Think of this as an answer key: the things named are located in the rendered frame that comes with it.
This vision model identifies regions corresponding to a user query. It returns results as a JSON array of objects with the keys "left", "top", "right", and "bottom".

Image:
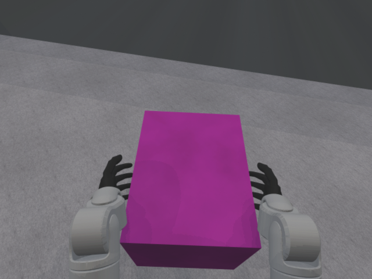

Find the right robot forearm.
[{"left": 257, "top": 194, "right": 322, "bottom": 279}]

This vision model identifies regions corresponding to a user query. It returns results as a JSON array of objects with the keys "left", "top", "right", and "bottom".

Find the robot right hand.
[{"left": 249, "top": 163, "right": 282, "bottom": 210}]

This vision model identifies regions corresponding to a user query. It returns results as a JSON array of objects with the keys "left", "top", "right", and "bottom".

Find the left robot forearm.
[{"left": 69, "top": 187, "right": 127, "bottom": 279}]

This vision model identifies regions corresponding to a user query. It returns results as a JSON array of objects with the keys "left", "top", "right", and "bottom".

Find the carton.
[{"left": 120, "top": 110, "right": 262, "bottom": 270}]

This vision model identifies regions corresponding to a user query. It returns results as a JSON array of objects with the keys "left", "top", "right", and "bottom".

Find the robot left hand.
[{"left": 99, "top": 155, "right": 133, "bottom": 200}]

